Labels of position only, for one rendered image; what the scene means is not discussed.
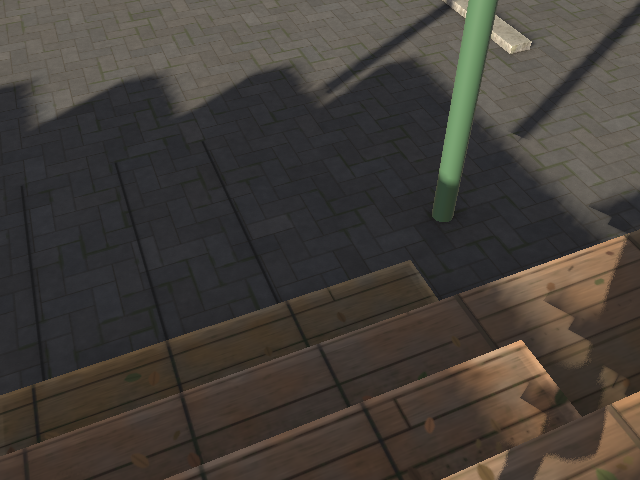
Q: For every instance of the stairs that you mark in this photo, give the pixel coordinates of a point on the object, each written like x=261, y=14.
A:
x=373, y=378

